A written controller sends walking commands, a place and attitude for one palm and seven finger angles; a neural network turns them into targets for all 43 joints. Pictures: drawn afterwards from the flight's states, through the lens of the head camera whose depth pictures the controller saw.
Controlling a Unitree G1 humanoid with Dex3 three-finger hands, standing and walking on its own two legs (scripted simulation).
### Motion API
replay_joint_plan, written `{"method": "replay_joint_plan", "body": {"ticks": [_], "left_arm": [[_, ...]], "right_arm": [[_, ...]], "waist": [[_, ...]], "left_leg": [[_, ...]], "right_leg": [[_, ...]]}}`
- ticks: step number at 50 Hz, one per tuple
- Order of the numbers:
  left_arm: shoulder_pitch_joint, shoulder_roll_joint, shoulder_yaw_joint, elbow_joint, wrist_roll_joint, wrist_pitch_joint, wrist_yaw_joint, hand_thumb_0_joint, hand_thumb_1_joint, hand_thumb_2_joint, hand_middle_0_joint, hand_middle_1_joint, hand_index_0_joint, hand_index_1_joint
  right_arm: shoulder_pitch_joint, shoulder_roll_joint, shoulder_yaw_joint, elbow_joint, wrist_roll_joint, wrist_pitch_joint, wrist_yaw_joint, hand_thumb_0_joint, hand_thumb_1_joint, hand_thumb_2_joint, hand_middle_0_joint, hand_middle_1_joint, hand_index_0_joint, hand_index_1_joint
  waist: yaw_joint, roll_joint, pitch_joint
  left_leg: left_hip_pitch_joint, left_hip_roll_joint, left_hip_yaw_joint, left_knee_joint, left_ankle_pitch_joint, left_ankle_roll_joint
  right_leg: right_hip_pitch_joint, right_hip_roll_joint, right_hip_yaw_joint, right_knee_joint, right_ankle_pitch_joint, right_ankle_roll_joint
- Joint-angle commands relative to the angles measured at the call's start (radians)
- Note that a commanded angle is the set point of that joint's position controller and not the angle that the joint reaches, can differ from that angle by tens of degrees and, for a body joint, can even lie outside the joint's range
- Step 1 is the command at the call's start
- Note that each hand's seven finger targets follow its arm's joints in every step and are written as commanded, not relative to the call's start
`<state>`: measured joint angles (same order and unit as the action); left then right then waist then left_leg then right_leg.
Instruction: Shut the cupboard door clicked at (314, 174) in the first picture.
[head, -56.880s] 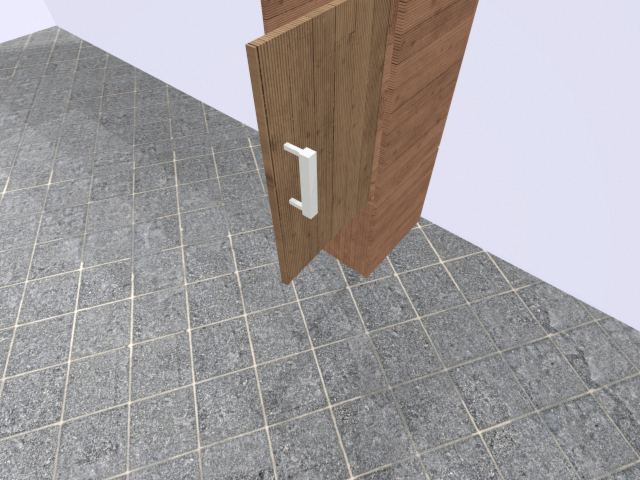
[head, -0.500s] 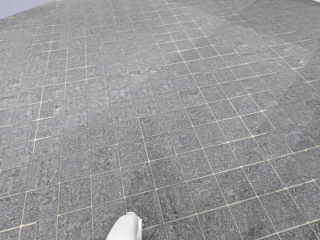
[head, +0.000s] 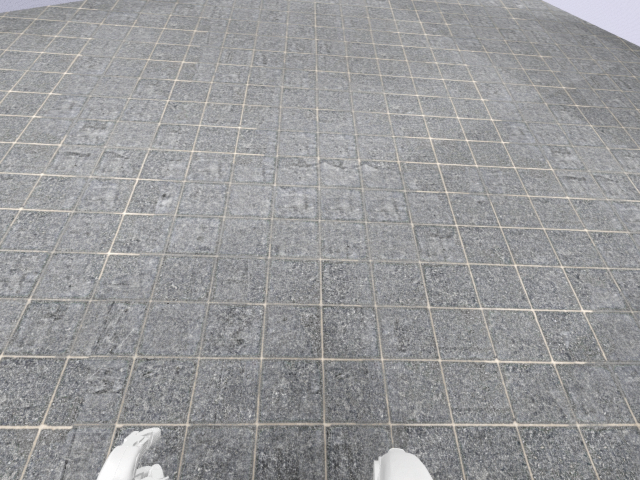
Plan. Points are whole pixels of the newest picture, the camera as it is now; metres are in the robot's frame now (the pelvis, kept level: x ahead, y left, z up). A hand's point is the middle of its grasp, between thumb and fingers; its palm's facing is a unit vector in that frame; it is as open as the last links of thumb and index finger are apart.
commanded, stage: turn to face it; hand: left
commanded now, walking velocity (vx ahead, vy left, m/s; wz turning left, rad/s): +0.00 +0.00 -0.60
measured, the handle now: out of the picture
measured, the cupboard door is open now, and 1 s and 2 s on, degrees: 40 40 40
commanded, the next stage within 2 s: none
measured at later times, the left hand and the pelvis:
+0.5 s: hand out of the picture +0.13 +0.14 -0.17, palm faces -0.09 -0.97 -0.22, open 7.3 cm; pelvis +0.07 -0.04 +0.00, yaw -9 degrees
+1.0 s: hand (215, 388) +0.27 +0.16 -0.17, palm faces -0.43 -0.87 -0.24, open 7.4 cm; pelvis +0.08 +0.01 +0.00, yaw -29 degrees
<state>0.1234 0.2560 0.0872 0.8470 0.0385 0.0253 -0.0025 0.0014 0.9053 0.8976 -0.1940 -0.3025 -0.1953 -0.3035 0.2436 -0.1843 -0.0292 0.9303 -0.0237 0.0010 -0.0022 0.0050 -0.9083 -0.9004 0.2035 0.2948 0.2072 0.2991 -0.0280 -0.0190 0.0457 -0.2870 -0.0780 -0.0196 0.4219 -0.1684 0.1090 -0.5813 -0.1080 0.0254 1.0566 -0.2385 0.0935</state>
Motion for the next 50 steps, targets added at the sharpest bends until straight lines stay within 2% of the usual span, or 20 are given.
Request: {"method": "replay_joint_plan", "body": {"ticks": [1,5,8,10,11,12,13,14,19,26,28,30,31,32,33,34,36,38,43,50], "left_arm": [[0.050,0.033,-0.009,-0.027,-0.005,-0.014,0.003,0.000,0.900,0.900,-0.200,-0.300,-0.200,-0.300],[0.020,-0.011,-0.049,0.003,-0.013,-0.022,0.011,0.000,0.900,0.900,-0.200,-0.300,-0.200,-0.300],[0.069,0.001,-0.044,0.031,-0.018,-0.019,0.013,0.000,0.900,0.900,-0.200,-0.300,-0.200,-0.300],[0.152,0.037,-0.028,0.061,-0.016,-0.022,0.013,0.000,0.900,0.900,-0.200,-0.300,-0.200,-0.300],[0.181,0.087,-0.018,0.068,-0.012,-0.030,0.017,0.000,0.900,0.900,-0.200,-0.300,-0.200,-0.300],[0.196,0.131,-0.009,0.077,-0.008,-0.032,0.018,0.000,0.900,0.900,-0.200,-0.300,-0.200,-0.300],[0.220,0.149,-0.007,0.074,-0.012,-0.029,0.018,0.000,0.900,0.900,-0.200,-0.300,-0.200,-0.300],[0.187,0.115,-0.003,0.069,-0.013,-0.028,0.028,0.000,0.900,0.900,-0.200,-0.300,-0.200,-0.300],[0.144,0.083,0.014,0.047,-0.021,-0.025,0.031,0.000,0.900,0.900,-0.200,-0.300,-0.200,-0.300],[0.155,0.115,0.034,0.034,-0.006,-0.010,0.022,0.000,0.900,0.900,-0.200,-0.300,-0.200,-0.300],[0.131,0.134,0.042,0.021,-0.006,-0.004,0.019,0.000,0.900,0.900,-0.200,-0.300,-0.200,-0.300],[0.089,0.131,0.043,0.009,-0.015,0.005,0.016,0.000,0.900,0.900,-0.200,-0.300,-0.200,-0.300],[0.081,0.093,0.035,-0.003,-0.021,0.009,0.014,0.000,0.900,0.900,-0.200,-0.300,-0.200,-0.300],[0.102,0.042,0.023,-0.022,-0.033,0.013,0.006,0.000,0.900,0.900,-0.200,-0.300,-0.200,-0.300],[0.074,0.056,0.020,-0.038,-0.025,0.014,0.002,0.000,0.900,0.900,-0.200,-0.300,-0.200,-0.300],[0.068,0.075,0.025,-0.043,-0.018,0.018,-0.003,0.000,0.900,0.900,-0.200,-0.300,-0.200,-0.300],[0.106,0.095,0.039,-0.004,-0.007,0.031,-0.016,0.000,0.900,0.900,-0.200,-0.300,-0.200,-0.300],[0.111,0.081,0.038,-0.003,-0.011,0.041,-0.028,0.000,0.900,0.900,-0.200,-0.300,-0.200,-0.300],[0.056,0.065,0.028,-0.035,-0.015,0.050,-0.038,0.000,0.900,0.900,-0.200,-0.300,-0.200,-0.300],[-0.002,0.044,0.005,-0.063,-0.015,0.030,-0.040,0.000,0.900,0.900,-0.200,-0.300,-0.200,-0.300]], "right_arm": [[0.087,-0.146,-0.043,-0.028,0.002,-0.033,-0.024,0.000,-0.900,-0.900,0.200,0.300,0.200,0.300],[0.126,-0.108,-0.023,0.027,-0.004,-0.043,-0.034,0.000,-0.900,-0.900,0.200,0.300,0.200,0.300],[0.116,-0.120,-0.024,0.049,0.001,-0.031,-0.039,0.000,-0.900,-0.900,0.200,0.300,0.200,0.300],[0.091,-0.112,-0.026,0.045,0.012,-0.020,-0.038,0.000,-0.900,-0.900,0.200,0.300,0.200,0.300],[0.096,-0.085,-0.025,0.035,0.018,-0.017,-0.033,0.000,-0.900,-0.900,0.200,0.300,0.200,0.300],[0.103,-0.060,-0.021,0.022,0.015,-0.014,-0.029,0.000,-0.900,-0.900,0.200,0.300,0.200,0.300],[0.098,-0.067,-0.023,0.013,0.013,-0.002,-0.034,0.000,-0.900,-0.900,0.200,0.300,0.200,0.300],[0.073,-0.072,-0.025,0.011,0.007,0.008,-0.039,0.000,-0.900,-0.900,0.200,0.300,0.200,0.300],[0.004,-0.069,-0.036,-0.004,0.012,0.026,-0.028,0.000,-0.900,-0.900,0.200,0.300,0.200,0.300],[-0.087,-0.075,-0.046,-0.071,0.016,0.026,-0.028,0.000,-0.900,-0.900,0.200,0.300,0.200,0.300],[-0.070,-0.080,-0.044,-0.076,0.021,0.018,-0.032,0.000,-0.900,-0.900,0.200,0.300,0.200,0.300],[-0.006,-0.095,-0.045,-0.062,0.024,0.008,-0.037,0.000,-0.900,-0.900,0.200,0.300,0.200,0.300],[0.025,-0.132,-0.052,-0.056,0.022,-0.002,-0.041,0.000,-0.900,-0.900,0.200,0.300,0.200,0.300],[0.034,-0.230,-0.066,-0.068,0.006,-0.013,-0.044,0.000,-0.900,-0.900,0.200,0.300,0.200,0.300],[0.044,-0.275,-0.072,-0.082,-0.001,-0.006,-0.047,0.000,-0.900,-0.900,0.200,0.300,0.200,0.300],[0.010,-0.259,-0.062,-0.101,-0.009,0.000,-0.049,0.000,-0.900,-0.900,0.200,0.300,0.200,0.300],[-0.094,-0.208,-0.044,-0.131,-0.008,-0.007,-0.050,0.000,-0.900,-0.900,0.200,0.300,0.200,0.300],[-0.116,-0.196,-0.038,-0.140,-0.010,-0.003,-0.050,0.000,-0.900,-0.900,0.200,0.300,0.200,0.300],[-0.041,-0.205,-0.048,-0.115,-0.005,-0.003,-0.046,0.000,-0.900,-0.900,0.200,0.300,0.200,0.300],[0.013,-0.246,-0.069,-0.079,-0.009,0.002,-0.031,0.000,-0.900,-0.900,0.200,0.300,0.200,0.300]], "waist": [[0.003,0.134,-0.095],[-0.001,0.145,-0.105],[0.022,0.141,-0.079],[0.057,0.063,-0.067],[0.055,-0.047,-0.064],[0.047,-0.178,-0.032],[0.058,-0.180,-0.055],[0.040,-0.197,-0.038],[0.027,-0.040,-0.096],[0.052,-0.135,-0.101],[0.041,-0.153,-0.109],[-0.001,-0.145,-0.121],[-0.014,-0.047,-0.136],[-0.015,0.245,-0.140],[-0.025,0.312,-0.099],[-0.012,0.196,-0.062],[0.042,0.204,-0.028],[0.054,0.187,-0.003],[0.021,0.194,-0.041],[-0.012,0.245,-0.102]], "left_leg": [[0.217,0.265,-0.267,-0.153,0.156,0.053],[0.225,0.267,-0.171,-0.087,0.461,0.056],[0.165,0.281,-0.113,-0.027,0.466,0.023],[0.065,0.235,-0.055,0.057,0.219,-0.036],[-0.044,0.177,-0.015,0.135,0.011,-0.079],[-0.160,0.072,0.079,0.256,-0.276,-0.119],[-0.158,0.060,0.072,0.439,-0.456,-0.128],[-0.220,0.087,0.023,0.548,-0.421,-0.134],[-0.230,0.115,0.009,0.643,-0.262,-0.169],[-0.165,0.095,0.014,0.412,-0.271,-0.175],[-0.084,0.082,0.017,0.286,-0.254,-0.171],[0.106,0.070,0.023,0.079,-0.103,-0.168],[0.243,0.143,-0.023,-0.041,-0.055,-0.156],[0.331,0.385,-0.260,-0.140,0.006,-0.079],[0.247,0.545,-0.365,-0.153,0.137,0.021],[0.131,0.544,-0.314,-0.141,0.156,0.061],[0.085,0.460,-0.196,-0.132,0.192,0.043],[0.080,0.402,-0.077,-0.121,0.199,0.019],[0.181,0.406,-0.008,-0.115,0.154,0.021],[0.243,0.436,0.086,0.005,0.388,0.014]], "right_leg": [[-0.050,0.019,-0.016,-0.088,0.007,0.002],[0.133,0.055,-0.038,-0.332,-0.034,-0.032],[0.304,0.087,-0.046,-0.506,0.023,-0.057],[0.448,0.063,0.004,-0.646,0.182,-0.068],[0.521,-0.042,0.174,-0.667,0.336,-0.113],[0.538,-0.199,0.334,-0.700,0.485,-0.213],[0.504,-0.287,0.397,-0.744,0.490,-0.314],[0.506,-0.243,0.393,-0.751,0.527,-0.341],[0.481,-0.121,0.250,-0.719,0.525,-0.287],[0.430,-0.091,0.338,-0.701,0.372,-0.280],[0.390,-0.084,0.358,-0.666,0.388,-0.270],[0.271,-0.034,0.341,-0.609,0.319,-0.208],[0.154,0.037,0.284,-0.541,0.173,-0.159],[-0.001,0.172,0.145,-0.361,-0.145,-0.100],[-0.019,0.164,0.025,-0.134,-0.386,-0.064],[0.027,0.120,0.049,-0.007,-0.351,-0.059],[0.003,0.096,0.031,0.126,-0.261,-0.045],[0.008,0.087,0.014,0.152,-0.200,-0.031],[-0.002,0.070,-0.031,0.053,-0.159,-0.017],[0.160,0.093,-0.122,-0.286,-0.199,-0.048]]}}
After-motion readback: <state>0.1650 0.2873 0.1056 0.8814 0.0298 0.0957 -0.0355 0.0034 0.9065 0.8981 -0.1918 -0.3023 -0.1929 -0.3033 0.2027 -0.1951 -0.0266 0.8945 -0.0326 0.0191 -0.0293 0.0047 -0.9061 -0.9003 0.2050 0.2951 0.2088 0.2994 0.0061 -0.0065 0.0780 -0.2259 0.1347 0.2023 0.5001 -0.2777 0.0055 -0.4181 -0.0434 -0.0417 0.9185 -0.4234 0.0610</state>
